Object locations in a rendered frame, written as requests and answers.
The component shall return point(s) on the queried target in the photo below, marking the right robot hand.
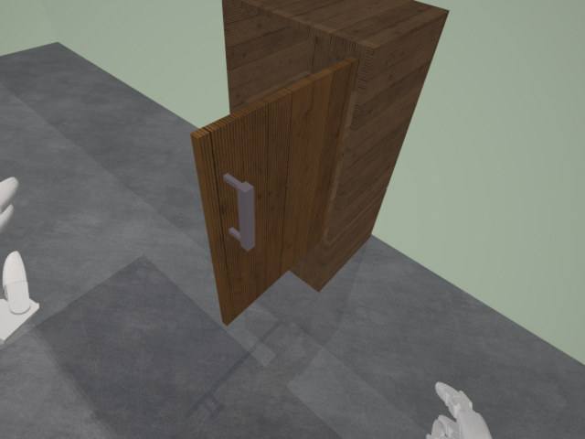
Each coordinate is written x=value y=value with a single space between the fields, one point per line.
x=468 y=425

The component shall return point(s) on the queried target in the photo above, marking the cupboard door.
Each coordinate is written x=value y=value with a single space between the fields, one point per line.
x=287 y=146

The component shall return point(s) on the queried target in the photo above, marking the left robot hand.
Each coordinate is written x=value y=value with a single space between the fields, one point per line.
x=18 y=308

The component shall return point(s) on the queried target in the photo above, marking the handle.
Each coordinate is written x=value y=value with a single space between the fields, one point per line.
x=246 y=234

